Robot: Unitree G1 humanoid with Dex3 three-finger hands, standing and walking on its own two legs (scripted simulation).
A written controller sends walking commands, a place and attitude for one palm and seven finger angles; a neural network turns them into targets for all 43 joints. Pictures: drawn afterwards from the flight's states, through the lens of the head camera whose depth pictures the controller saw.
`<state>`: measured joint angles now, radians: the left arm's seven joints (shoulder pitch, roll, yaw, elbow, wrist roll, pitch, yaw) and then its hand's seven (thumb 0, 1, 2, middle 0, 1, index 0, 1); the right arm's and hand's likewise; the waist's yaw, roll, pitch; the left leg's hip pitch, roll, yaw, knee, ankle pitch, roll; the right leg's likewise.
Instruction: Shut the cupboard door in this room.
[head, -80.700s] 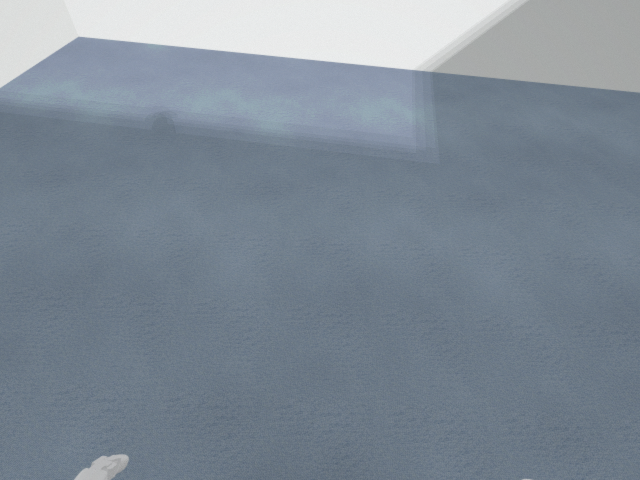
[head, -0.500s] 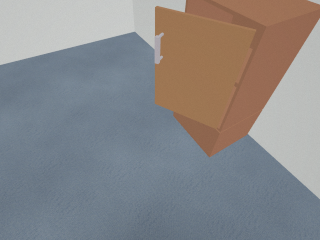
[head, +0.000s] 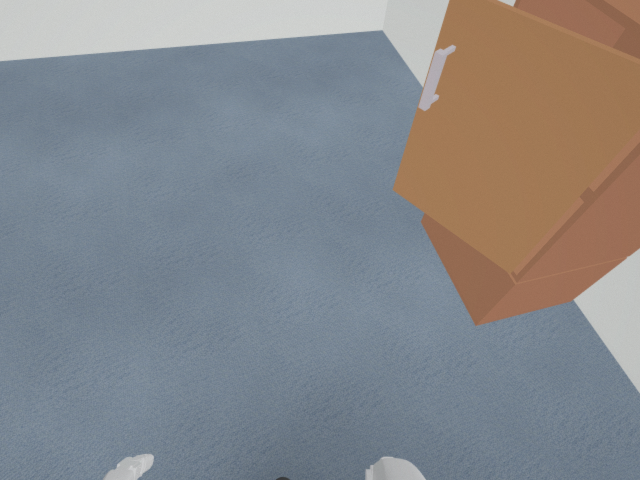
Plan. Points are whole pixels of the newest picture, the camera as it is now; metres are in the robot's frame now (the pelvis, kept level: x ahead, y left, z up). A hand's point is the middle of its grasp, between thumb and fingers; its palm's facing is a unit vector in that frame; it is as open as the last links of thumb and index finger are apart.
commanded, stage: walk to a spot facing it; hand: left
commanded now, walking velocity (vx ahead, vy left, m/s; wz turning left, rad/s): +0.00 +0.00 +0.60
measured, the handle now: (437, 78) +0.92 -0.23 -0.02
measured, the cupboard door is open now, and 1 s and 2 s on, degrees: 29 29 29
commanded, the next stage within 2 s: turn to face it in 1.58 s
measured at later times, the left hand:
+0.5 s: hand out of the picture -0.01 +0.11 -0.15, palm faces +0.36 -0.89 -0.28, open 7.4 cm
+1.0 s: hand out of the picture -0.02 +0.19 -0.16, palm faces +0.59 -0.77 -0.24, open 7.4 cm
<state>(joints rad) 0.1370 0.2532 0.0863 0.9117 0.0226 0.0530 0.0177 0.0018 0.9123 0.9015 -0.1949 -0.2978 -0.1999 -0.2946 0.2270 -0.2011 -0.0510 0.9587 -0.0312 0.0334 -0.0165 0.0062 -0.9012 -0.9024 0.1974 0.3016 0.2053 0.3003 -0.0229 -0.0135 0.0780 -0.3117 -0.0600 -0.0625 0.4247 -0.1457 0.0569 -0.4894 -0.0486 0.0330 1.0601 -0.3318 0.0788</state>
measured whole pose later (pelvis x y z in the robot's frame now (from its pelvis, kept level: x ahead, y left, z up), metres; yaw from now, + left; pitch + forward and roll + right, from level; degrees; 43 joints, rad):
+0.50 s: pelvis -0.01 -0.09 +0.00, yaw +21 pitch +0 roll +3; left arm 0.24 0.16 0.04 0.89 0.02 0.00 0.03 0.00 0.91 0.90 -0.20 -0.30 -0.20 -0.30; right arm 0.18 -0.25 -0.08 0.94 -0.03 0.10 0.02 0.01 -0.91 -0.90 0.19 0.30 0.20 0.30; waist -0.02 0.01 0.10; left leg -0.46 0.01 -0.01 1.03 -0.42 -0.07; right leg -0.19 -0.09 -0.18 0.50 -0.31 -0.04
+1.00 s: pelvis +0.04 -0.03 +0.00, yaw +36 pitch +0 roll +1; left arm 0.21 0.25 0.08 0.90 0.03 0.02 -0.04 0.01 0.91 0.90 -0.19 -0.30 -0.20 -0.29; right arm 0.31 -0.19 -0.03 0.96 -0.03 -0.01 0.00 0.01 -0.90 -0.90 0.20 0.30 0.21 0.30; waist -0.01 -0.02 0.05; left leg -0.10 -0.03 -0.02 0.39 -0.29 0.02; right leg -0.56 -0.12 -0.02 0.91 -0.24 0.07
